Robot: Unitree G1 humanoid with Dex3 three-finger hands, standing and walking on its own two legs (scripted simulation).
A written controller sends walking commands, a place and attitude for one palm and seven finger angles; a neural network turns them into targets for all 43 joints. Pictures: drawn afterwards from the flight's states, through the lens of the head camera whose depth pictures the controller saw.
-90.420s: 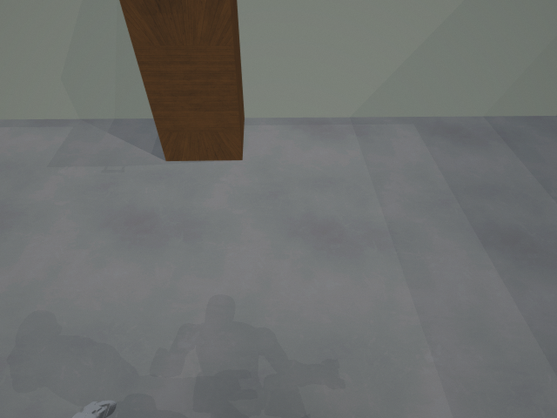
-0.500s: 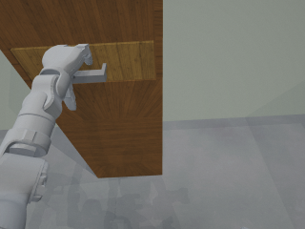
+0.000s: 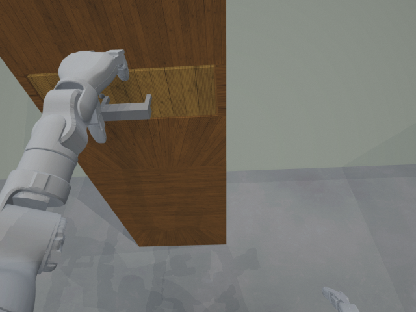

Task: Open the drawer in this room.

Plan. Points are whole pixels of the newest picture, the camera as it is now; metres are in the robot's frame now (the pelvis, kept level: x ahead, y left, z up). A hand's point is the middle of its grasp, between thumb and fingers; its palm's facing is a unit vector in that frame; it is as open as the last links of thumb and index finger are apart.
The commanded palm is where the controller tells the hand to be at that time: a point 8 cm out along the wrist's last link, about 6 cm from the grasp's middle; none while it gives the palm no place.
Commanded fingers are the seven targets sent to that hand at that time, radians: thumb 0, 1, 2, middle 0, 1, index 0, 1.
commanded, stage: re-aim the fingers above the handle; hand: left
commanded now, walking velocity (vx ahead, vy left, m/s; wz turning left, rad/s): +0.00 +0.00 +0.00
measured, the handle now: (125, 105) +0.50 +0.21 +0.14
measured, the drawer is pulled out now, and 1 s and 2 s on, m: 0.00 0.00 0.00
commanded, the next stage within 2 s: lower the fingers behind the handle in 1.98 s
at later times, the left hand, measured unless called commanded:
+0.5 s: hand (107, 93) +0.45 +0.21 +0.20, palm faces +0.01 +0.02 -1.00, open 13.6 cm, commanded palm +0.44 +0.22 +0.26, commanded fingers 0.00 -0.50 0.30 -0.30 -1.20 -0.30 -1.20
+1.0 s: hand (107, 93) +0.45 +0.21 +0.20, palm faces +0.01 +0.03 -1.00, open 13.5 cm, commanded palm +0.45 +0.23 +0.26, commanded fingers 0.00 -0.50 0.30 -0.30 -1.20 -0.30 -1.20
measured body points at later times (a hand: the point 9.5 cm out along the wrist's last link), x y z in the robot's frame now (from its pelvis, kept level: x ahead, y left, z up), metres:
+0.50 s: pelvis -0.01 -0.01 +0.00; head +0.02 -0.04 +0.45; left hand +0.45 +0.21 +0.25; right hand +0.09 -0.27 -0.14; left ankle -0.03 +0.11 -0.74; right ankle +0.00 -0.13 -0.74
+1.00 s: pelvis -0.02 -0.01 +0.00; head +0.01 -0.03 +0.45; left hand +0.45 +0.21 +0.25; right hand +0.06 -0.27 -0.13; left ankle -0.03 +0.11 -0.74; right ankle +0.00 -0.13 -0.74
